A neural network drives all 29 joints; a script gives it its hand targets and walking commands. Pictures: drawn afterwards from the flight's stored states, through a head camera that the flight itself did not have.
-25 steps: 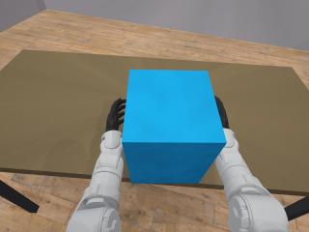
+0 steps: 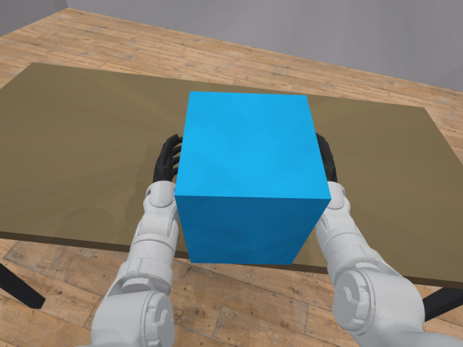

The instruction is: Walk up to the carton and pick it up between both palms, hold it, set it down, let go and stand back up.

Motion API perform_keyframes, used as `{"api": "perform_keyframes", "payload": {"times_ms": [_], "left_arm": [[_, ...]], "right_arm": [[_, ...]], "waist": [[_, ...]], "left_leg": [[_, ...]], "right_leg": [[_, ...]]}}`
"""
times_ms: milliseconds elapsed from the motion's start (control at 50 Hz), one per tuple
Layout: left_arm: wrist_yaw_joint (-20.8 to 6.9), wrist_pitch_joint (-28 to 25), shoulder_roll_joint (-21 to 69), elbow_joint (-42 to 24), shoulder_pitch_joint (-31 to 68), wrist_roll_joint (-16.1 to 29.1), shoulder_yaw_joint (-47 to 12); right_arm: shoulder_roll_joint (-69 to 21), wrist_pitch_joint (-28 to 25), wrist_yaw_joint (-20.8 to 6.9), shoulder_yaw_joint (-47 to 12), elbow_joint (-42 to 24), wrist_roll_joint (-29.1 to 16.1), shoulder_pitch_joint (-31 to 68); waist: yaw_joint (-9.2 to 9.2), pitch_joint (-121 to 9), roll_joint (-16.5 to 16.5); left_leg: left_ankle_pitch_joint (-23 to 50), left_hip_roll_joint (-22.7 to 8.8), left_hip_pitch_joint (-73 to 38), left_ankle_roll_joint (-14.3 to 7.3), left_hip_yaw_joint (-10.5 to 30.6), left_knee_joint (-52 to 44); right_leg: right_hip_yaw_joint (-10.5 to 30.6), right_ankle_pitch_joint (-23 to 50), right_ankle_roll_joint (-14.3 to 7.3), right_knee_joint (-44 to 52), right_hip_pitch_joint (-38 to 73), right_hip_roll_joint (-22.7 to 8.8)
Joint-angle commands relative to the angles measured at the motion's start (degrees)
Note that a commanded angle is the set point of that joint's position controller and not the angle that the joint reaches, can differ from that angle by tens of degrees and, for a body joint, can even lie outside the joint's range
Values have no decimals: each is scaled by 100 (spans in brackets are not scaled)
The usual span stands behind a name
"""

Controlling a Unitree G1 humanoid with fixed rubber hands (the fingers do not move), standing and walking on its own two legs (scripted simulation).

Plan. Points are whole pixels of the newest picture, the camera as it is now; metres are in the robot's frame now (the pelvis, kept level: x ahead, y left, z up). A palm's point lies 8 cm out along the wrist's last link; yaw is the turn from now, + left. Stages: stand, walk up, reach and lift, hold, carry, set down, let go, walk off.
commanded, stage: reach and lift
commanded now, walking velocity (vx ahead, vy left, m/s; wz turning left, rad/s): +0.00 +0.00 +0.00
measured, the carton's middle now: (244, 184) +0.38 +0.00 +0.08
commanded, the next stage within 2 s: hold in 1.80 s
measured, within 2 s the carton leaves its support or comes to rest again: neither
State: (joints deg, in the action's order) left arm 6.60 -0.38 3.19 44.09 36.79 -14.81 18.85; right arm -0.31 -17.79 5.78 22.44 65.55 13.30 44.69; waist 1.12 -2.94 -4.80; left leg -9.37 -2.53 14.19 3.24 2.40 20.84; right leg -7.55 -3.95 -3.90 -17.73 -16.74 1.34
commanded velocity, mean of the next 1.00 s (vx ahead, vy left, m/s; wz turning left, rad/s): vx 0.00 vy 0.00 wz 0.00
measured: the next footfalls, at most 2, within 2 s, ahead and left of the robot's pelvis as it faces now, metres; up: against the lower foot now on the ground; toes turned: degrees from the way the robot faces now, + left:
none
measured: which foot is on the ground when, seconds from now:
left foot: down 0.00-1.00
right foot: down 0.00-1.00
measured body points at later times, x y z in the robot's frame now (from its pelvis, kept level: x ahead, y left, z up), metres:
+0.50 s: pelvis +0.01 +0.01 +0.00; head -0.04 +0.03 +0.45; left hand +0.41 +0.17 +0.19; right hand +0.41 -0.13 +0.18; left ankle +0.01 +0.15 -0.74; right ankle +0.06 -0.07 -0.74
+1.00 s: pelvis +0.00 +0.06 +0.00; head -0.04 +0.09 +0.44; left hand +0.40 +0.17 +0.20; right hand +0.39 -0.12 +0.19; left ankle +0.01 +0.16 -0.74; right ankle +0.06 -0.07 -0.74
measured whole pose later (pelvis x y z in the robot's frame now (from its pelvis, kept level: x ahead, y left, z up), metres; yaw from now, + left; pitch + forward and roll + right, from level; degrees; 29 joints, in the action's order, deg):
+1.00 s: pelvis +0.00 +0.06 +0.00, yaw -1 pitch -7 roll -2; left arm 8.5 39.4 0.4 17.6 41.6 -11.7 9.5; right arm 3.8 16.1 8.4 7.9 38.4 -9.3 43.2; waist 5.8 0.9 -2.0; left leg -14.5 -0.1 4.7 -1.3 0.2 26.6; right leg -5.2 -5.1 0.7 -17.6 -5.0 -0.9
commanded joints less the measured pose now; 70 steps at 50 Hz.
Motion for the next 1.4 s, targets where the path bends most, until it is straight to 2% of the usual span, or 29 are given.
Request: {"api": "perform_keyframes", "payload": {"times_ms": [0, 40, 60, 140, 180, 280, 400, 440, 500, 540, 620, 640, 680, 720, 740, 760, 820, 840, 880, 940, 980, 1000, 1040, 1120, 1200, 1220, 1260, 1320, 1380], "left_arm": [[-602, -431, 3252, -2012, 5558, 384, -2404], [-605, -256, 3159, -2019, 5501, 378, -2481], [-605, -207, 3120, -1899, 5262, 458, -2486], [-552, 161, 3288, -2578, 5727, 868, -3095], [-609, 342, 3299, -2568, 5993, 963, -3171], [-681, 1002, 3068, -2609, 5904, 995, -2885], [-1023, 2057, 3023, -2236, 5278, 708, -2333], [-1172, 2235, 2897, -2180, 5141, 703, -2197], [-1240, 2403, 3114, -2551, 5147, 805, -2429], [-1234, 2536, 3200, -2672, 5107, 878, -2687], [-1194, 2693, 3378, -3423, 5306, 939, -3041], [-1185, 2809, 3378, -3295, 5078, 837, -2971], [-1093, 2839, 3607, -3854, 5305, 1125, -3486], [-990, 3011, 3567, -3800, 5592, 1187, -3545], [-977, 3028, 3639, -4028, 5831, 1382, -3745], [-947, 3112, 3668, -3600, 5721, 1244, -3703], [-794, 3113, 3764, -4588, 6005, 1488, -4031], [-676, 3180, 4029, -4845, 6191, 1592, -4358], [-682, 3346, 3889, -4185, 5837, 1477, -4104], [-667, 3528, 3850, -3738, 5363, 1210, -3696], [-698, 3620, 3894, -3514, 5523, 1100, -3530], [-689, 3571, 3809, -3714, 5395, 1189, -3522], [-740, 3642, 3726, -3216, 5465, 1125, -3266], [-593, 3465, 3803, -3989, 6000, 1290, -3365], [-656, 3598, 3595, -2958, 5965, 1074, -2994], [-728, 3606, 3560, -2830, 5923, 1046, -2783], [-815, 3645, 3506, -2847, 5932, 1093, -2754], [-708, 3454, 3624, -3448, 6788, 1395, -3070], [-674, 3369, 3744, -3624, 6927, 1677, -3426]], "right_arm": [[-3175, -224, -781, -2065, -1362, -2, 4236], [-3442, -74, -765, -2386, -1755, -197, 4398], [-3550, -17, -777, -2811, -2265, -345, 4602], [-3848, 522, -670, -3600, -2781, -1101, 4689], [-3927, 767, -591, -3577, -3062, -1117, 4782], [-4002, 1435, -509, -3683, -3256, -1516, 5067], [-3495, 2058, -374, -3019, -3174, -1535, 4858], [-3605, 2204, -271, -3134, -3361, -1662, 4926], [-3311, 2233, -254, -3062, -3566, -1730, 4902], [-3121, 2325, -230, -2969, -3508, -1794, 4824], [-3137, 2417, -261, -3197, -3726, -2064, 4622], [-2973, 2402, -281, -3245, -3859, -2181, 4825], [-3103, 2403, -267, -3531, -4531, -2362, 5175], [-3230, 2522, -274, -3618, -4800, -2400, 5616], [-3097, 2520, -277, -3476, -4915, -2376, 5529], [-3023, 2600, -272, -3393, -4651, -2369, 5565], [-3234, 2710, -317, -3695, -5041, -2581, 5516], [-3039, 2754, -375, -3623, -4781, -2613, 5312], [-2992, 2849, -411, -3599, -5033, -2633, 5752], [-2941, 3010, -453, -3595, -4814, -2650, 5658], [-2636, 3118, -542, -3161, -4116, -2389, 5549], [-2843, 3095, -553, -3447, -4503, -2575, 5784], [-2875, 3151, -573, -3345, -4359, -2583, 5979], [-3226, 3170, -646, -3848, -4646, -2906, 6211], [-2896, 3382, -678, -3283, -3695, -2651, 5798], [-3051, 3385, -666, -3182, -3740, -2614, 6024], [-3136, 3391, -623, -3170, -3758, -2615, 6019], [-3229, 3375, -666, -3059, -3674, -2734, 6248], [-3465, 3326, -556, -3270, -4247, -2838, 6411]], "waist": [[-15, -4473, 865], [-25, -4386, 708], [-235, -4570, 558], [-136, -4639, 603], [26, -4386, 606], [-213, -3509, 136], [226, -2633, 162], [214, -2623, 20], [423, -2721, 143], [579, -2474, 484], [652, -2379, 684], [507, -2199, 833], [593, -2840, 847], [549, -2509, 833], [682, -2769, 927], [738, -2325, 1145], [652, -3348, 1158], [856, -3486, 1565], [610, -3223, 1363], [471, -2908, 991], [658, -2505, 1155], [436, -2843, 1014], [390, -2535, 733], [181, -3662, 439], [361, -2139, 481], [330, -1958, 255], [318, -1965, 239], [446, -2733, 678], [511, -3521, 657]], "left_leg": [[748, 351, 450, -50, -701, -334], [679, 368, 720, -115, -689, -351], [664, 393, 806, -177, -663, -215], [572, 451, 783, -189, -494, -175], [187, 517, 739, -183, -521, -221], [-255, 540, 553, -323, -462, -331], [-215, 560, -67, -319, -429, -513], [-116, 622, -107, -368, -417, -545], [712, 579, -461, -267, -335, -424], [740, 555, -671, -139, -268, -351], [1593, 489, -1056, 1, -141, -120], [1831, 472, -1232, 54, -161, -71], [2110, 486, -1325, 140, -67, 31], [1808, 452, -1042, 77, -43, 13], [1897, 404, -1306, 142, -9, 75], [1763, 412, -1298, 173, 12, 73], [2219, 345, -1790, 261, 104, 177], [2561, 285, -1929, 468, 163, 253], [2297, 279, -1764, 336, 182, 245], [1695, 315, -1388, 127, 100, 44], [1575, 215, -1299, 206, 182, -80], [1622, 245, -1375, 139, 117, -5], [1146, 255, -1158, 13, 86, -212], [2287, 181, -1566, 39, 135, 62], [1024, 128, -999, 12, 144, -280], [447, 208, -747, -129, 28, -452], [447, 249, -596, -170, -26, -476], [770, 243, -805, -41, 3, -359], [1451, 327, -1051, 19, 15, -11]], "right_leg": [[214, 1496, 555, -439, 3180, -125], [274, 1698, 615, -567, 3393, -167], [368, 1805, 629, -584, 3593, -221], [492, 1671, 674, -514, 3614, -196], [562, 1206, 702, -473, 3492, -289], [659, 515, 732, -203, 3333, -322], [511, 427, 797, 31, 3302, -382], [534, 825, 867, 14, 3550, -388], [356, 1580, 812, -143, 3465, -192], [295, 1259, 718, -81, 3305, -94], [203, 1683, 652, -190, 3279, 84], [181, 1598, 621, -222, 3201, 135], [113, 1508, 582, -163, 3120, 177], [182, 1177, 633, -106, 2915, 124], [185, 1230, 590, -153, 2775, 148], [185, 772, 514, -27, 2495, 140], [182, 880, 531, -90, 2423, 170], [198, 951, 459, -128, 2283, 188], [236, 615, 423, -56, 2183, 174], [344, 559, 457, 0, 2395, 143], [272, 363, 396, -54, 2277, 168], [307, 383, 456, -34, 2357, 191], [359, 192, 472, 33, 2372, 174], [323, 900, 494, -149, 2504, 311], [335, -76, 437, 53, 2031, 263], [343, -339, 446, 115, 2161, 220], [395, -11, 476, 67, 2467, 161], [410, 170, 464, -6, 2395, 175], [419, 807, 502, -65, 2570, 180]]}}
